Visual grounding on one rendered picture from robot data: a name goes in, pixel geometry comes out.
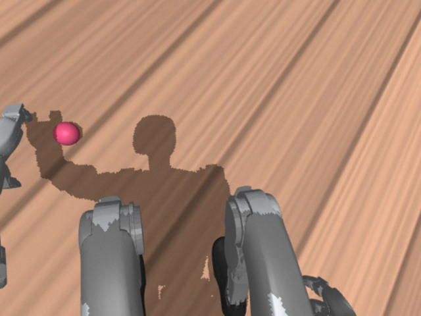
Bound right robot foot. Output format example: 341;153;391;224
212;236;247;316

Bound ball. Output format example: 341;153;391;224
53;122;80;145

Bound right robot hand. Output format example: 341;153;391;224
302;275;356;316

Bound left robot hand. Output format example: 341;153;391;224
0;103;32;189

